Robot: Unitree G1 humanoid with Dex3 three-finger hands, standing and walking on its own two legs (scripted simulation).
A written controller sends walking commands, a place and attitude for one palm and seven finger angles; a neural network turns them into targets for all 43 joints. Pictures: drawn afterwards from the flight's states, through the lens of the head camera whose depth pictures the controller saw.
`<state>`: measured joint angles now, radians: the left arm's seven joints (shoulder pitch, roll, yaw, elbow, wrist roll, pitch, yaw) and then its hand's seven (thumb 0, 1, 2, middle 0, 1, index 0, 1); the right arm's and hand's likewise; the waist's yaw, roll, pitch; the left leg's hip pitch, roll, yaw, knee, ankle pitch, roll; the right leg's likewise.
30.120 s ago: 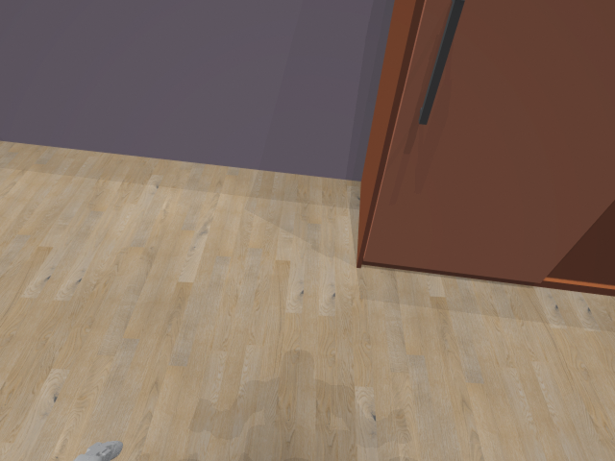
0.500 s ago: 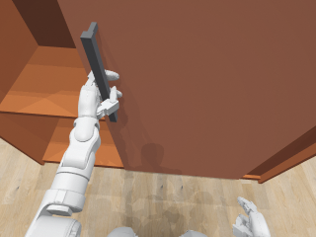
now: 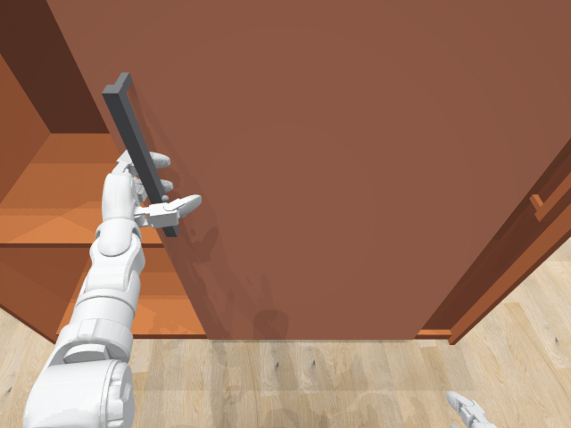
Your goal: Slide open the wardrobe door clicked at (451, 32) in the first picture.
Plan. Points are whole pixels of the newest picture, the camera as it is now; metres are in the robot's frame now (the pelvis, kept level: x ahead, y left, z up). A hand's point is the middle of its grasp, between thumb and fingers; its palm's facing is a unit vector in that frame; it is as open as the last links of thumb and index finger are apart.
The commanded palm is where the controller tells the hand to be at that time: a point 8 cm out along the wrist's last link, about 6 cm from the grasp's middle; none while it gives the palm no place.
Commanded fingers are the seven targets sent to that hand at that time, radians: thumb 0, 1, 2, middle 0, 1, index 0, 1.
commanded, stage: loosen the grip on the handle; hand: left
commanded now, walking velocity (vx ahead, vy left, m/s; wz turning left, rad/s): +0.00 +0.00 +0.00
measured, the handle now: (152, 167) +0.47 +0.21 +0.11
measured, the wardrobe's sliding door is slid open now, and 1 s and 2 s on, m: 0.53 0.53 0.53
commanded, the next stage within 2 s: slip the hand off the handle in 0.30 s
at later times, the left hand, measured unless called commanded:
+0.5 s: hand (162, 200) +0.42 +0.19 +0.09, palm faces +0.13 -0.98 -0.12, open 14.4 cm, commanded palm +0.39 +0.25 +0.10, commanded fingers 0.00 -0.55 0.20 -0.25 -1.15 -0.25 -1.15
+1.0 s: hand (124, 203) +0.42 +0.25 +0.09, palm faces +0.16 -0.98 -0.14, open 14.6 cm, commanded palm +0.38 +0.29 +0.10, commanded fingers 0.00 -0.55 0.20 -0.25 -1.15 -0.25 -1.15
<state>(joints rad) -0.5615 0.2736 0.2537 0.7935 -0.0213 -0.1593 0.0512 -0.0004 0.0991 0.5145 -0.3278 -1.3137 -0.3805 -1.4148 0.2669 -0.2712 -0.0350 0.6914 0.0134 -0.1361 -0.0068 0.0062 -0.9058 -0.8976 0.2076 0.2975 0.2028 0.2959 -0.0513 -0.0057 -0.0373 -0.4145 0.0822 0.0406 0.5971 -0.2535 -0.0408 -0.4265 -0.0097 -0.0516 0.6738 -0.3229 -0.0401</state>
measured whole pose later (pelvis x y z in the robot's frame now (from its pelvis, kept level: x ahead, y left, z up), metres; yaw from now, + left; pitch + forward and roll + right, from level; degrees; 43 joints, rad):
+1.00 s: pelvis +0.01 +0.06 -0.01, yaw -3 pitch +6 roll -1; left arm -0.47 0.31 0.23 0.67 -0.04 -0.15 0.01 -0.01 -0.55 0.20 -0.26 -1.15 -0.27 -1.16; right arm 0.30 -0.23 0.02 0.66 0.02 -0.09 -0.05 0.01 -0.91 -0.90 0.21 0.30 0.20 0.30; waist -0.01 0.00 -0.08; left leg -0.48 0.00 0.00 0.71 -0.34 0.01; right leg -0.46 -0.02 0.01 0.68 -0.33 0.03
